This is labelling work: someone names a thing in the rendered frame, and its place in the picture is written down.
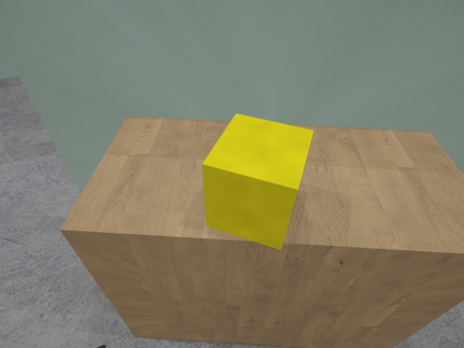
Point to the pedestal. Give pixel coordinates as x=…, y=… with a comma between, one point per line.
x=374, y=249

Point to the carton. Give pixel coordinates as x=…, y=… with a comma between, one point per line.
x=251, y=178

